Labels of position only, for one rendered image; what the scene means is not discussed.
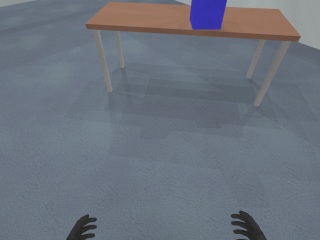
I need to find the left robot hand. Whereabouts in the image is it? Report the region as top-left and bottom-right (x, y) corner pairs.
(66, 214), (97, 240)

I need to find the right robot hand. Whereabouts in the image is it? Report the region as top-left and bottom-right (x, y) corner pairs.
(231, 210), (267, 240)

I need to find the table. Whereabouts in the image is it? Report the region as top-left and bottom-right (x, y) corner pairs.
(85, 1), (301, 107)

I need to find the carton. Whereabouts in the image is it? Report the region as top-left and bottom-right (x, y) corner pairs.
(189, 0), (227, 30)

